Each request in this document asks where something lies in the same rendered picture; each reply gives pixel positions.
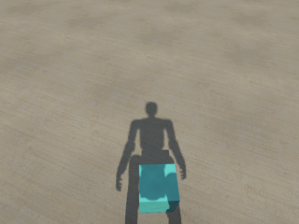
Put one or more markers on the carton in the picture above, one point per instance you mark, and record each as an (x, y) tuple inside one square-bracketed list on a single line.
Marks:
[(158, 188)]

